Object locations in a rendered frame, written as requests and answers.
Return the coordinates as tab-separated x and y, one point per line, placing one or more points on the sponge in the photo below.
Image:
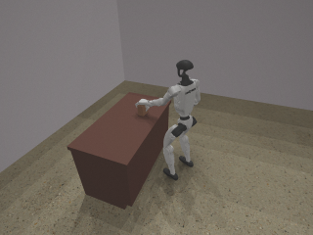
142	110

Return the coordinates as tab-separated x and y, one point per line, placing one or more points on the robot right upper arm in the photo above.
198	93

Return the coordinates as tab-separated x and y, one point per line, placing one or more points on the robot left forearm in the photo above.
155	102

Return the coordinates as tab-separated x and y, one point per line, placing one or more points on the left robot foot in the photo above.
167	172

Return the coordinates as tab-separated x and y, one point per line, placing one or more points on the robot left hand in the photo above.
142	102

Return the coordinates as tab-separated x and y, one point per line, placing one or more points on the robot right shin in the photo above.
186	150

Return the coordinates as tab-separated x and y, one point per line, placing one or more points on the table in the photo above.
115	154

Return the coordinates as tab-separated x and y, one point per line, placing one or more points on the robot left upper arm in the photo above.
171	92

